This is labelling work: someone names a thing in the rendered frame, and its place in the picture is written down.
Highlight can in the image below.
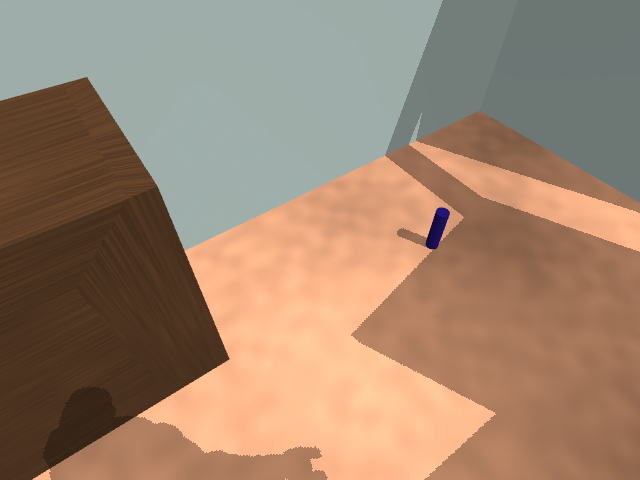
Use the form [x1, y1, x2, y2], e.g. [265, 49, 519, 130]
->
[426, 207, 450, 249]

